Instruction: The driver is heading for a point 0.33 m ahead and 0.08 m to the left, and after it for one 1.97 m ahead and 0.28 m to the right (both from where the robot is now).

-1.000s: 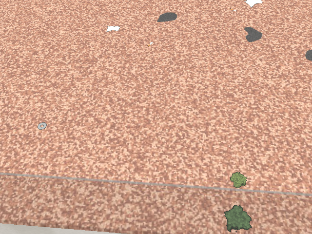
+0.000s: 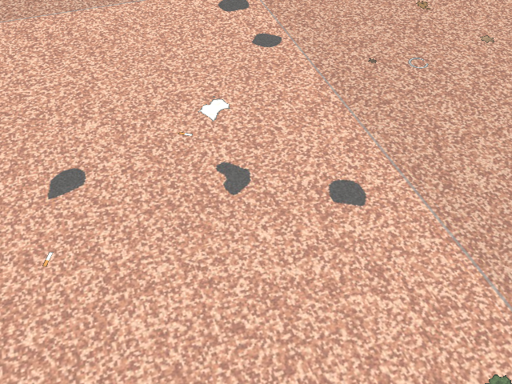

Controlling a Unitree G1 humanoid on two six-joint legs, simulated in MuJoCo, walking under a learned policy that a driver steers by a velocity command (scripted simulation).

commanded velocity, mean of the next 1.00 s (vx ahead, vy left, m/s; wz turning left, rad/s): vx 0.21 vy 0.00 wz -0.20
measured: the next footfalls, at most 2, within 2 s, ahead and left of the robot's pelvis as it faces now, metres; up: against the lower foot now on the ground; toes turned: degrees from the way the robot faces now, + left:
left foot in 0.36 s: +0.38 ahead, +0.07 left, +0.00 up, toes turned +7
right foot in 0.90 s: +0.37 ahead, -0.12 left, +0.00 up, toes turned -13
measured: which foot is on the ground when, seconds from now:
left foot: up 0.00-0.34, down 0.36-0.90, up 0.92-1.00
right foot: down 0.00-0.36, up 0.38-0.88, down 0.90-1.00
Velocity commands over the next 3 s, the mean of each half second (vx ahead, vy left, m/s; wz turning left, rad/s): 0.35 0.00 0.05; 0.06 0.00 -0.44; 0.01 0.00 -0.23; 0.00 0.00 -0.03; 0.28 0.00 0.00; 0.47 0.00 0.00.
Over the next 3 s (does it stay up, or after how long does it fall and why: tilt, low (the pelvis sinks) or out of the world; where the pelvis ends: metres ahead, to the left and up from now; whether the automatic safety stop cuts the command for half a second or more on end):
stays up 0.73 -0.11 0.06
